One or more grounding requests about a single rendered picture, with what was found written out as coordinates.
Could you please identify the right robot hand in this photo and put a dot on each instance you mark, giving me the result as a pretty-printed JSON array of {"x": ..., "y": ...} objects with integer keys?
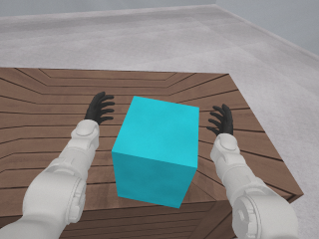
[{"x": 226, "y": 121}]

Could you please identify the left robot hand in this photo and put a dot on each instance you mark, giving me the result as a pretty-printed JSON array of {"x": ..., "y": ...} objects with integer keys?
[{"x": 95, "y": 112}]

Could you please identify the carton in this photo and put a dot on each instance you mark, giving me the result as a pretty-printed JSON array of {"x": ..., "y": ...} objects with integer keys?
[{"x": 155, "y": 154}]

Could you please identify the robot right upper arm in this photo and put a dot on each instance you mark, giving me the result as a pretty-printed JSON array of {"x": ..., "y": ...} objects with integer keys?
[{"x": 256, "y": 216}]

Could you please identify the robot right forearm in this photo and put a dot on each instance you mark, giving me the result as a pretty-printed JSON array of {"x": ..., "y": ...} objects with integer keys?
[{"x": 236, "y": 176}]

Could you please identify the robot left forearm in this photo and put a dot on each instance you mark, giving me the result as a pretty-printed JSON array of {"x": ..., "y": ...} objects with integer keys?
[{"x": 77, "y": 157}]

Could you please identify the robot left upper arm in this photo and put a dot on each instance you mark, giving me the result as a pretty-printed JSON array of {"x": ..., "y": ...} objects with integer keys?
[{"x": 54, "y": 201}]

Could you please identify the pedestal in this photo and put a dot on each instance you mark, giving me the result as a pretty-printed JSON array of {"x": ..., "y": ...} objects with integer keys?
[{"x": 40, "y": 107}]

